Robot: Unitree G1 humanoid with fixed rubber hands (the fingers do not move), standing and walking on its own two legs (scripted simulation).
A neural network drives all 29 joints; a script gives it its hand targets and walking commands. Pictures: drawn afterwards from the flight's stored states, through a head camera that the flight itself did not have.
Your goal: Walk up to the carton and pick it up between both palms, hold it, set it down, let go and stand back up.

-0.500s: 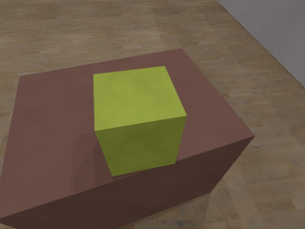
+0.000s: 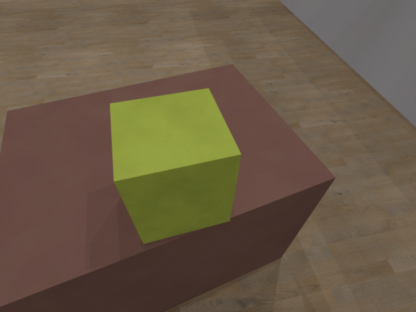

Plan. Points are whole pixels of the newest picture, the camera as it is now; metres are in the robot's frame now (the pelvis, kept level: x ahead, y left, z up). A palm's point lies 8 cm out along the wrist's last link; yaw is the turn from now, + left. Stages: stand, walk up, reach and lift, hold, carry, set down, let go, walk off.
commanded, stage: walk up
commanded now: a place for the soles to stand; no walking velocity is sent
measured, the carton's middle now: (175, 167) +0.42 +0.07 +0.03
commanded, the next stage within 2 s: reach and lift in 0.90 s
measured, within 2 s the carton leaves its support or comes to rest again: neither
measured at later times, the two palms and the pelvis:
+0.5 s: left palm out of the picture +0.05 +0.24 -0.12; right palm out of the picture +0.06 -0.27 -0.12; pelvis +0.02 -0.01 +0.01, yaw +1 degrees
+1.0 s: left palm out of the picture +0.07 +0.25 -0.14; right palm out of the picture +0.08 -0.27 -0.14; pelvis +0.00 -0.01 -0.01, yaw +7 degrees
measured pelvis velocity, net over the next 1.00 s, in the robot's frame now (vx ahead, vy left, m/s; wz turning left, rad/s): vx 0.00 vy -0.01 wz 0.12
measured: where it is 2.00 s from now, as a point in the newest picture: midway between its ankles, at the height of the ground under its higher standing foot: outside the picture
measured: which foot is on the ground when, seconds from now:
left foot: down 0.00-1.00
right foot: down 0.00-1.00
